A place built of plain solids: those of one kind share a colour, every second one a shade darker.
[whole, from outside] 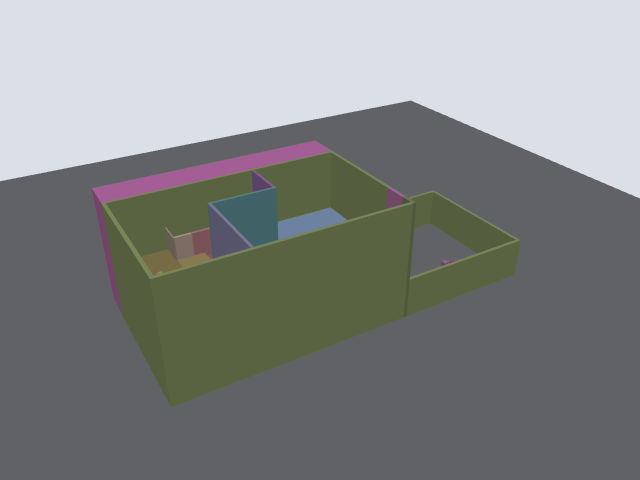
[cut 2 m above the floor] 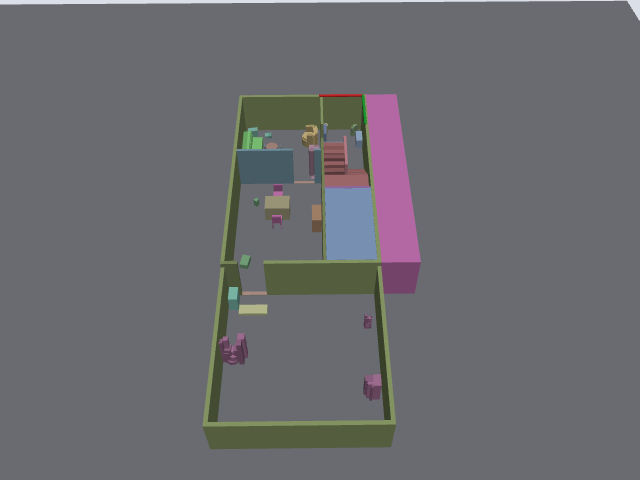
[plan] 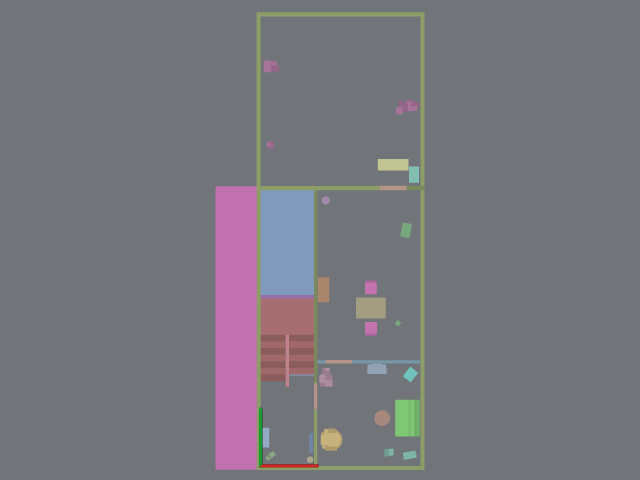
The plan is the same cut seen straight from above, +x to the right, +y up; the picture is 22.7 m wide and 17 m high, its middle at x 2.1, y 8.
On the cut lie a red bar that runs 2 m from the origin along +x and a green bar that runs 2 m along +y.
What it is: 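A terraced town house, two up and two down, 5.7 m between the party walls, 9.8 m deep; a hall 0.88 m wide; a stair of 15 risers of 175 mm on goings of 235 mm, 0.88 m wide, straight between the party wall and the hall's partition, up a first flight to a half landing at the back, then back toward the front up a second flight beside it, a wall between them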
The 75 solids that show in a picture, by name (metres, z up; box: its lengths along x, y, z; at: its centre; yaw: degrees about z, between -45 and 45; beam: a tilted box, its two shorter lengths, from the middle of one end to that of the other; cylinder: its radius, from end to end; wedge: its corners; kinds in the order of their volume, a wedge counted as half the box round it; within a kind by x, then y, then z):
{
 "neighbour_1": {"box": [1.46, 10.04, 5.28], "at": [-0.87, 4.88, 2.59]},
 "wall_1": {"box": [0.15, 10.06, 5.28], "at": [-0.07, 4.88, 2.59]},
 "wall_2": {"box": [0.15, 6.3, 1.85], "at": [-0.07, 12.91, 0.88]},
 "wall_3": {"box": [0.12, 2.0, 2.58], "at": [1.95, 1.0, 1.24]},
 "wall_4": {"box": [0.12, 6.84, 2.58], "at": [1.95, 6.35, 1.24]},
 "wall_5": {"box": [4.35, 0.15, 5.28], "at": [2.03, 9.84, 2.59]},
 "wall_6": {"box": [5.95, 0.15, 5.28], "at": [2.83, -0.07, 2.59]},
 "wall_7": {"box": [5.95, 0.15, 1.85], "at": [2.83, 15.99, 0.88]},
 "wall_8": {"box": [0.63, 0.15, 5.28], "at": [5.49, 9.84, 2.59]},
 "wall_9": {"box": [0.15, 10.06, 5.28], "at": [5.73, 4.88, 2.59]},
 "wall_10": {"box": [0.15, 6.3, 1.85], "at": [5.73, 12.91, 0.88]},
 "behind_landing_1": {"box": [1.89, 3.72, 2.58], "at": [0.94, 7.91, 1.24]},
 "tread_1": {"box": [0.88, 0.24, 0.23], "at": [0.44, 3.12, 0.06]},
 "tread_2": {"box": [0.88, 0.24, 0.4], "at": [0.44, 3.35, 0.15]},
 "tread_3": {"box": [0.88, 0.24, 0.58], "at": [0.44, 3.59, 0.24]},
 "tread_4": {"box": [0.88, 0.24, 0.75], "at": [0.44, 3.82, 0.33]},
 "tread_5": {"box": [0.88, 0.24, 0.93], "at": [0.44, 4.06, 0.41]},
 "tread_6": {"box": [0.88, 0.24, 1.1], "at": [0.44, 4.29, 0.5]},
 "tread_7": {"box": [0.88, 0.24, 1.28], "at": [0.44, 4.53, 0.59]},
 "tread_8": {"box": [0.88, 0.24, 2.5], "at": [1.44, 3.35, 1.2]},
 "tread_9": {"box": [0.88, 0.24, 2.33], "at": [1.44, 3.59, 1.11]},
 "tread_10": {"box": [0.88, 0.24, 2.15], "at": [1.44, 3.82, 1.03]},
 "tread_11": {"box": [0.88, 0.24, 1.98], "at": [1.44, 4.06, 0.94]},
 "tread_12": {"box": [0.88, 0.24, 1.8], "at": [1.44, 4.29, 0.85]},
 "tread_13": {"box": [0.88, 0.24, 1.63], "at": [1.44, 4.53, 0.76]},
 "half_landing_1": {"box": [1.89, 1.29, 1.45], "at": [0.94, 5.29, 0.68]},
 "upper_floor_1": {"box": [5.67, 2.12, 0.1], "at": [2.83, 1.05, 2.58]},
 "upper_floor_2": {"box": [4.67, 1.15, 0.1], "at": [3.33, 2.67, 2.58]},
 "upper_back_wall_1": {"box": [3.77, 0.12, 2.7], "at": [3.77, 3.29, 3.88]},
 "landing_end_wall_1": {"box": [1.89, 0.12, 5.28], "at": [0.94, 5.99, 2.59]},
 "upper_partition_1": {"box": [0.12, 2.81, 2.7], "at": [1.95, 4.64, 3.88]},
 "slotfit_sofa_1": {"box": [0.52, 1.31, 0.49], "at": [5.02, 1.69, 0.19]},
 "slotfit_sofa_2": {"box": [0.12, 1.27, 0.87], "at": [5.37, 1.68, 0.38]},
 "slotfit_sofa_3": {"box": [0.35, 1.31, 0.85], "at": [5.46, 1.69, 0.37]},
 "kitchen_wall_1": {"box": [0.3, 0.12, 2.58], "at": [2.16, 3.69, 1.24]},
 "kitchen_wall_2": {"box": [2.42, 0.12, 2.58], "at": [4.44, 3.69, 1.24]},
 "stair_spine_1": {"box": [0.12, 1.84, 3.68], "at": [0.94, 3.72, 1.79]},
 "kitchen_table_1": {"box": [1.06, 0.75, 0.77], "at": [3.91, 5.59, 0.34]},
 "own_plant_yard_1": {"box": [0.28, 0.42, 1.07], "at": [0.24, 14.15, 0.49]},
 "own_plant_yard_2": {"box": [0.07, 0.11, 1.07], "at": [0.42, 14.37, 0.49]},
 "own_plant_yard_3": {"box": [0.2, 0.12, 1.07], "at": [0.48, 14.25, 0.49]},
 "own_plant_yard_4": {"box": [0.27, 0.23, 1.07], "at": [0.51, 14.08, 0.49]},
 "own_plant_yard_5": {"box": [0.25, 0.25, 1.38], "at": [4.91, 12.58, 0.64]},
 "own_plant_yard_6": {"box": [0.17, 0.25, 1.38], "at": [4.97, 12.83, 0.64]},
 "own_plant_yard_7": {"box": [0.23, 0.3, 0.84], "at": [5.1, 12.7, 0.37]},
 "own_plant_yard_8": {"box": [0.17, 0.17, 1.38], "at": [5.45, 12.66, 0.64]},
 "own_plant_yard_9": {"box": [0.23, 0.17, 0.68], "at": [5.47, 12.79, 0.29]},
 "own_plant_yard_10": {"box": [0.1, 0.17, 1.38], "at": [5.59, 12.76, 0.64]},
 "back_wall_over_door_1": {"box": [0.99, 0.15, 2.74], "at": [4.69, 9.84, 3.86]},
 "slotfit_chair_1": {"cylinder": 0.39, "from": [2.51, 0.93, -0.05], "to": [2.51, 0.93, 0.34]},
 "slotfit_chair_2": {"box": [0.28, 0.16, 0.81], "at": [2.51, 1.24, 0.35]},
 "slotfit_chair_3": {"cylinder": 0.3, "from": [2.54, 0.93, -0.05], "to": [2.54, 0.93, 0.44]},
 "slotfit_chair_4": {"box": [0.3, 0.15, 0.81], "at": [2.55, 0.61, 0.35]},
 "slotfit_storage_1": {"box": [0.68, 0.34, 1.38], "at": [4.11, 3.42, 0.64]},
 "slotfit_kitchen_wall_table_1": {"box": [0.41, 0.89, 0.81], "at": [2.22, 6.24, 0.35]},
 "guard_1": {"box": [1.0, 0.06, 1.1], "at": [0.5, 2.07, 3.08]},
 "guard_2": {"box": [0.12, 0.7, 1.1], "at": [0.94, 2.45, 3.08]},
 "own_bin_1": {"box": [0.35, 0.58, 0.76], "at": [5.43, 10.31, 0.33]},
 "top_riser_1": {"box": [0.88, 0.06, 2.68], "at": [1.44, 3.21, 1.29]},
 "slotfit_low_table_1": {"cylinder": 0.28, "from": [4.3, 1.69, -0.05], "to": [4.3, 1.69, 0.43]},
 "shoe_rack_1": {"box": [0.3, 0.7, 0.5], "at": [0.15, 1.0, 0.2]},
 "yard_step_1": {"box": [1.09, 0.41, 0.2], "at": [4.69, 10.66, 0.05]},
 "own_floor_lamp_1": {"cylinder": 0.13, "from": [2.42, 3.15, -0.05], "to": [2.42, 3.15, 1.5]},
 "box_cardboard_1": {"box": [0.36, 0.44, 0.41], "at": [5.3, 3.24, 0.15], "yaw": -37.8},
 "radiator_1": {"box": [0.14, 0.7, 0.6], "at": [1.78, 0.8, 0.42]},
 "clutter_kitchen_1": {"box": [0.33, 0.51, 0.3], "at": [5.15, 8.35, 0.1], "yaw": -11.5},
 "clutter_front_1": {"box": [0.46, 0.26, 0.42], "at": [5.28, 0.38, 0.16], "yaw": 9.4},
 "side_chair_1": {"box": [0.38, 0.08, 0.38], "at": [3.91, 4.65, 0.65]},
 "side_chair_2": {"box": [0.42, 0.42, 0.04], "at": [3.91, 4.89, 0.43]},
 "side_chair_3": {"box": [0.42, 0.42, 0.04], "at": [3.91, 6.29, 0.43]},
 "side_chair_4": {"box": [0.38, 0.08, 0.38], "at": [3.91, 6.53, 0.65]},
 "threshold_1": {"box": [0.13, 0.93, 0.07], "at": [1.95, 2.46, -0.01]},
 "threshold_2": {"box": [0.93, 0.13, 0.07], "at": [2.77, 3.69, -0.01]},
 "threshold_3": {"box": [0.97, 0.16, 0.08], "at": [4.69, 9.84, -0.01]},
 "own_bin_waste_kitchen_1": {"cylinder": 0.14, "from": [2.31, 9.4, -0.05], "to": [2.31, 9.4, 0.35]}
}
